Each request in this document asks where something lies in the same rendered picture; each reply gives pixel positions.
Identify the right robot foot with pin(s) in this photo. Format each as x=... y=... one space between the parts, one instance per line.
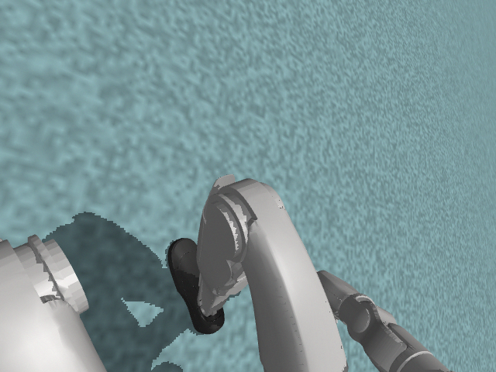
x=185 y=273

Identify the right robot hand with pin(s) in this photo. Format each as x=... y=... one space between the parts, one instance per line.
x=336 y=291

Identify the right robot arm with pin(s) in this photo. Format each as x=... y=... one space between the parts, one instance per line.
x=390 y=347

